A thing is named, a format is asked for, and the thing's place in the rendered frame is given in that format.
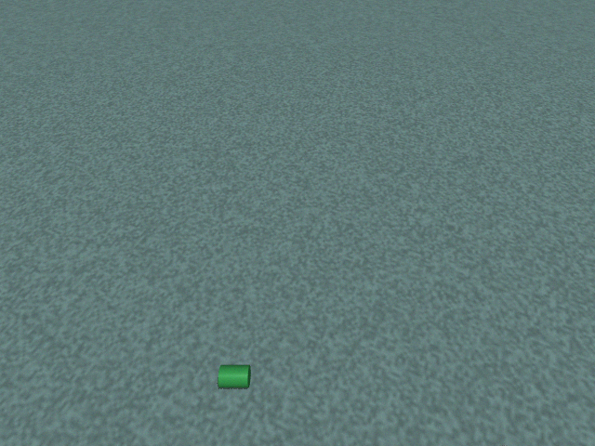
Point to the can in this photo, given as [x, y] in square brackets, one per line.
[234, 376]

